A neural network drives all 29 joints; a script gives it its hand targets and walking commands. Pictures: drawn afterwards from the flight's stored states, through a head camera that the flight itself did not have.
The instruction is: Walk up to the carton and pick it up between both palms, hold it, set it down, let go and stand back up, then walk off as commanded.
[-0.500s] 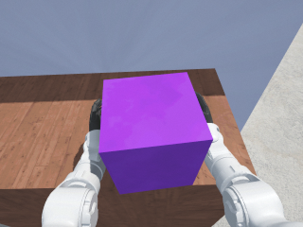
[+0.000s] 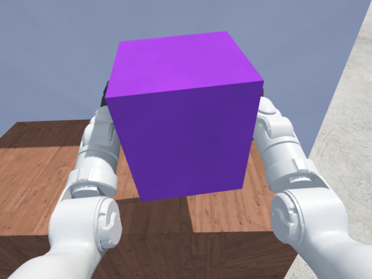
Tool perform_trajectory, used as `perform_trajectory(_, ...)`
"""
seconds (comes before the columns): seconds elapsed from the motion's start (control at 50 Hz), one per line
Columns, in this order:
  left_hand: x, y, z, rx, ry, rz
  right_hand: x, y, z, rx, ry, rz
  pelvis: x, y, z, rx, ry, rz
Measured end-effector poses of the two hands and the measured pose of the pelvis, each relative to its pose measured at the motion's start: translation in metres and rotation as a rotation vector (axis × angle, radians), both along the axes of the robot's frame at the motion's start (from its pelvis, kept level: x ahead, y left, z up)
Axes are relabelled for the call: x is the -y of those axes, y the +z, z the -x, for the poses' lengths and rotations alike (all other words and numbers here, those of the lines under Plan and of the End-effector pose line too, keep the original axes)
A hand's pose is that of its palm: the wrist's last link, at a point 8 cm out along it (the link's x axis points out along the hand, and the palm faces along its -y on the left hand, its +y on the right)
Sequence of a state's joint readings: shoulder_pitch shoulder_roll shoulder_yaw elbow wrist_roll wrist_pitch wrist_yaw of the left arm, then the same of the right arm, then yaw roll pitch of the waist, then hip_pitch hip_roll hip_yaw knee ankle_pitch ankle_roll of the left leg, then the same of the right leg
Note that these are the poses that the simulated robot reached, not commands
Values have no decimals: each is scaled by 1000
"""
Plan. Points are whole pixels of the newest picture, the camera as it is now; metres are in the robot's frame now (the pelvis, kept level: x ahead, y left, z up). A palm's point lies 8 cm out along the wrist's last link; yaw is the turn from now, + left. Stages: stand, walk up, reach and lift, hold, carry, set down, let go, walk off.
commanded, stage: reach and lift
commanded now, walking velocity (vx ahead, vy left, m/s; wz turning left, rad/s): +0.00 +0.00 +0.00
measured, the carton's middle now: (183, 117) +0.37 +0.03 +0.23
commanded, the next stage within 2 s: hold in 1.46 s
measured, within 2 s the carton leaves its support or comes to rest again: neither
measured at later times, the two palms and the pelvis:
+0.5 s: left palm (111, 132) +0.38 +0.19 +0.19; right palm (247, 120) +0.40 -0.11 +0.20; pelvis +0.01 +0.00 +0.00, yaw +1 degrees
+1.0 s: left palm (110, 123) +0.38 +0.18 +0.21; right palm (250, 103) +0.41 -0.11 +0.24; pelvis +0.01 +0.00 +0.00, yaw +1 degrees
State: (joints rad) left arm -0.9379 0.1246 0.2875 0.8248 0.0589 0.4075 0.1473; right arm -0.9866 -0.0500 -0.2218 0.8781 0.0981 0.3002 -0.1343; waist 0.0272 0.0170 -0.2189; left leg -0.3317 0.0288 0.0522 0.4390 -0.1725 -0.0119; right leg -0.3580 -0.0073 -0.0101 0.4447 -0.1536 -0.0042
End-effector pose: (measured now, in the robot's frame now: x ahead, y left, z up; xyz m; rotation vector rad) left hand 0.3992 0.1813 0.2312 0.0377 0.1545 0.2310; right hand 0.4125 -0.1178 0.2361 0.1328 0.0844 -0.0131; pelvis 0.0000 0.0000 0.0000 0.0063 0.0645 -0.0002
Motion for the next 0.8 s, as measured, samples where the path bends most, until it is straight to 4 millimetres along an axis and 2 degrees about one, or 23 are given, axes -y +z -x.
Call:
perform_trajectory(0.06,-7,15,1,-4,9,0,-7,16,-2,-4,10,1,0,2,-1,40,0,1)
perform_trajectory(0.14,-14,15,3,-24,4,-6,-14,18,-2,-20,18,17,-1,3,-5,81,3,4)
perform_trajectory(0.2,-18,5,4,-57,5,-19,-19,7,-2,-48,22,37,-3,4,-7,93,7,7)
perform_trajectory(0.34,-18,-35,9,-152,-1,-40,-19,-32,3,-138,19,48,-4,4,-10,94,11,10)
perform_trajectory(0.44,-11,-48,14,-175,-12,-49,-12,-44,8,-160,13,29,-4,4,-11,93,11,10)
perform_trajectory(0.56,-6,-39,16,-159,-13,-52,-7,-33,11,-143,9,13,-4,4,-9,95,10,10)
perform_trajectory(0.8,-7,-24,17,-138,3,-13,-9,-6,7,-125,17,10,-4,4,-8,97,10,10)
